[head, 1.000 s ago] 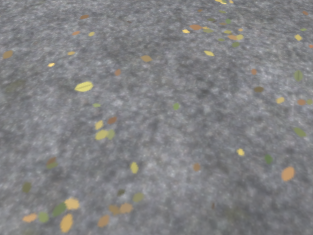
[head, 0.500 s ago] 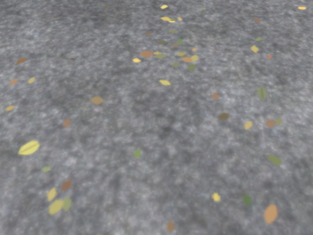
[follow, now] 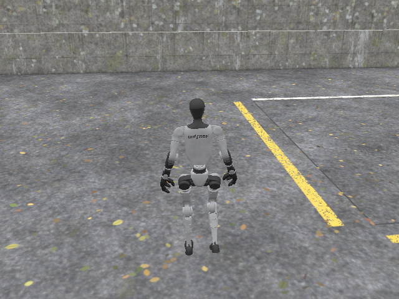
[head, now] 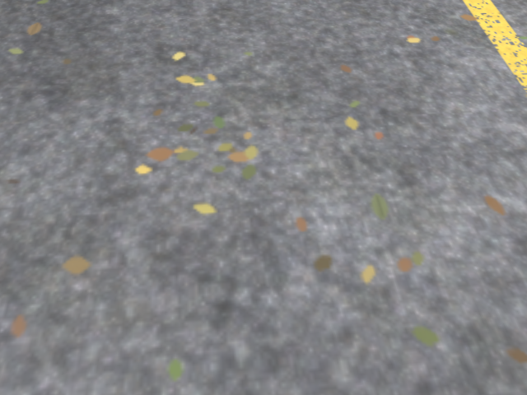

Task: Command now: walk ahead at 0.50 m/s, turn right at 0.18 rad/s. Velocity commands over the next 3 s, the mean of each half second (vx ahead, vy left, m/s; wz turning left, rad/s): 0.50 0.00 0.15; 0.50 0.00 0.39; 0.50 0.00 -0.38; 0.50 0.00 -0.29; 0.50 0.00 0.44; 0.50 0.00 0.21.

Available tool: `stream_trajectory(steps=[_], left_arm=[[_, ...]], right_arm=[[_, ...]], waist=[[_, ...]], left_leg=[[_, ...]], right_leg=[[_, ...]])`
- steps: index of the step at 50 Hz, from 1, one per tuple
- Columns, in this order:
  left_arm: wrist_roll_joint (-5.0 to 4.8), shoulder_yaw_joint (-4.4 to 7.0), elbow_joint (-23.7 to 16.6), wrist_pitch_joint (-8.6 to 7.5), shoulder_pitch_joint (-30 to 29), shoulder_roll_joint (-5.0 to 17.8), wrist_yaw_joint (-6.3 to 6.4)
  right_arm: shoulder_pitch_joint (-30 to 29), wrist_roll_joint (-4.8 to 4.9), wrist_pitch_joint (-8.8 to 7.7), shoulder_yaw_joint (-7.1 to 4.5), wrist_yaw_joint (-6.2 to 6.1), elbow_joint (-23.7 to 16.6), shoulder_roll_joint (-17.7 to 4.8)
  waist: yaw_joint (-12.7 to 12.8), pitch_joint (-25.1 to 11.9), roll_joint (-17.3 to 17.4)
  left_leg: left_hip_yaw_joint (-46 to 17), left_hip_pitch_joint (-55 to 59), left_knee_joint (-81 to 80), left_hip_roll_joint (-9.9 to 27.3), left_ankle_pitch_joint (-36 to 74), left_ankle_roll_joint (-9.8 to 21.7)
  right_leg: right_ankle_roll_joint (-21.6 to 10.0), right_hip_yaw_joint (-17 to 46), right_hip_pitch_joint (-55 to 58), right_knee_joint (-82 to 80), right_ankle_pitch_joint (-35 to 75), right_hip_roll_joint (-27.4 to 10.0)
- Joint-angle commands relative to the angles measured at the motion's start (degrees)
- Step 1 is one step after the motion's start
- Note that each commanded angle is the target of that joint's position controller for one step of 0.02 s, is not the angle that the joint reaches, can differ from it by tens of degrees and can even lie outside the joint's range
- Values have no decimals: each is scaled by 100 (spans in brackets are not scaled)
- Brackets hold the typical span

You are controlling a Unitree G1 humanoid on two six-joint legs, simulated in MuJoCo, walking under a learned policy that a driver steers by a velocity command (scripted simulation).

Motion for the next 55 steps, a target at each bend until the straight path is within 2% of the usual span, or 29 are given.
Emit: stream_trajectory(steps=[1,6,8,11,14,15,16,17,18,19,20,21,23,27,32,35,38,40,41,42,43,44,45,46,47,48,50,52,55], left_arm=[[56,32,-253,36,237,266,-61],[50,-127,-630,11,-1010,57,-151],[25,-208,-777,-22,-1497,-65,-163],[-25,-228,-858,-59,-1778,7,-121],[-30,-175,-833,-138,-1557,175,-33],[-7,-131,-687,-186,-1095,241,13],[72,-35,-436,-266,-350,468,85],[201,87,-352,-318,621,936,175],[158,230,-306,-216,741,1444,194],[23,140,-389,-153,388,893,180],[-15,24,-454,-173,-104,497,162],[-17,-28,-457,-212,-363,272,141],[-56,-67,-363,-300,-403,101,168],[-117,-4,-169,-454,-100,187,182],[-80,10,40,-434,191,177,176],[-80,52,151,-416,398,333,200],[-69,88,284,-332,627,454,235],[-56,119,325,-257,627,599,267],[-52,133,367,-206,674,675,275],[-54,123,417,-156,753,695,267],[-71,69,402,-132,737,593,246],[-225,-104,137,-158,949,-24,155],[-227,-27,28,-163,908,164,119],[-195,57,-74,-153,165,423,138],[-265,-5,-84,-214,36,222,113],[-248,-2,56,-207,170,156,99],[-58,12,316,-14,602,65,60],[-61,43,373,92,615,-12,-7],[-86,56,252,145,55,-88,-60]], right_arm=[[490,90,-187,-152,37,-8,-603],[799,112,-145,-159,38,262,-583],[1033,135,-129,-168,46,398,-611],[1280,114,-84,-219,36,535,-784],[1212,87,-34,-259,2,586,-892],[1129,109,-21,-268,-5,591,-914],[1163,140,-24,-236,5,595,-790],[1047,176,-51,-158,18,353,-503],[1672,312,-6,-61,-10,219,37],[1351,138,111,-223,-70,383,-635],[1051,114,129,-263,-14,337,-608],[923,120,148,-253,30,324,-470],[936,7,282,-270,110,359,-352],[413,-27,417,-275,228,140,-199],[-581,-20,421,-198,335,-234,-90],[-1180,-39,407,-133,400,-472,-66],[-1462,-68,406,-138,415,-635,-151],[-1308,-87,413,-179,374,-633,-227],[-1003,-106,399,-216,340,-554,-287],[-398,-139,350,-278,295,-360,-370],[588,-205,280,-376,216,-6,-528],[1219,-285,238,-521,107,117,-1116],[1288,-58,285,-580,65,93,-1444],[897,40,309,-548,11,101,-1308],[552,31,257,-459,-18,126,-994],[282,10,194,-366,-18,149,-685],[3,47,58,-252,-25,211,-339],[177,61,-70,-249,-20,329,-364],[433,64,-147,-262,-29,467,-423]], waist=[[7,-204,826],[-167,103,726],[-295,159,746],[-360,147,741],[-155,71,737],[92,-106,639],[368,-563,338],[758,-1359,-321],[471,-1908,-1498],[444,-1264,-442],[238,-542,-200],[96,-249,-218],[-107,-30,-431],[-173,23,-242],[-41,261,-194],[108,369,-187],[163,409,-163],[40,220,-272],[-96,12,-328],[-334,-330,-291],[-775,-837,-12],[-849,-1606,1061],[-745,-2092,1302],[-743,-1307,435],[-552,-630,394],[-290,-283,222],[25,-95,523],[92,-59,507],[-3,193,575]], left_leg=[[-1522,900,-1260,1484,1382,820],[-893,877,-1668,1253,1398,809],[-792,752,-1610,1141,1643,769],[-948,861,-1335,1265,1998,746],[-1227,1037,-847,1409,2313,647],[-1161,956,-326,1292,2631,564],[-922,618,674,963,2547,450],[-623,-290,2260,583,1011,312],[-140,-1904,3820,-176,-2072,155],[-505,-2315,4327,167,-1898,222],[-616,-2309,4270,387,-1352,240],[-577,-2138,4116,542,-1017,201],[-502,-1843,3968,684,-771,82],[-412,-2273,3918,756,-165,-53],[-169,-2505,2704,753,749,-133],[168,-2216,1836,683,950,3],[433,-2050,1368,528,490,246],[665,-1578,1200,202,-90,470],[713,-1127,1107,-15,-415,604],[638,-339,830,-226,-494,751],[308,1114,362,-153,-188,931],[-2004,3113,145,1589,-884,1451],[-4309,3402,-776,2721,-222,1907],[-3181,2830,-766,2450,316,1643],[-2312,1915,-866,2239,813,1440],[-1681,1309,-1047,1927,1092,1096],[-891,652,-1321,1562,1272,713],[-559,652,-1475,1461,1612,621],[-106,842,-1701,1392,1612,465]], right_leg=[[108,131,-934,-65,198,-290],[317,-403,-1339,-1416,1163,-649],[359,-613,-999,-2145,1462,-628],[342,-698,-572,-2719,1503,-474],[201,-625,17,-3161,1132,-363],[123,-659,691,-3538,1133,-255],[-22,-487,1817,-3774,1152,-395],[-318,898,3126,-3977,338,-1756],[-925,3001,4105,-4597,-122,-3032],[-878,2990,3390,-4823,-855,-2787],[-728,2160,2663,-4980,-638,-2473],[-603,1491,2171,-5146,84,-2216],[-409,593,1645,-5323,899,-1878],[-492,-174,1727,-5512,1838,-1853],[-468,-1019,1841,-5511,2390,-1695],[-420,-1342,2018,-5456,2671,-1784],[-339,-1582,2548,-5123,3414,-1917],[-260,-1800,2826,-4437,5069,-1934],[-255,-1851,2871,-3831,5838,-1943],[-251,-1859,2710,-2952,5944,-1922],[-142,-1940,1943,-1717,5014,-1778],[111,-1951,-131,271,1887,-1268],[249,-1115,-1155,1676,-1165,-329],[168,-426,-1583,1771,-570,-638],[102,-301,-1454,1430,-171,-761],[56,-220,-1132,907,50,-919],[84,-161,-531,434,307,-963],[92,-168,-592,337,551,-871],[137,-179,-1250,-44,1175,-898]])
Next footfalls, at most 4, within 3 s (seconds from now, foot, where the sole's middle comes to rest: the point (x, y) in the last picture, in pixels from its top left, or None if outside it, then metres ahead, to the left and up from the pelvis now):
0.34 right None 0.31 -0.12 -0.78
0.86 left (211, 374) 0.53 0.14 -0.78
1.42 right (245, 267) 0.85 0.07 -0.78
1.96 left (208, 180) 1.19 0.20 -0.78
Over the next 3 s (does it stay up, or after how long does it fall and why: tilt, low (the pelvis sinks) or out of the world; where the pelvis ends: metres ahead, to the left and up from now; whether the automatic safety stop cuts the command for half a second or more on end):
stays up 1.54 0.21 -0.01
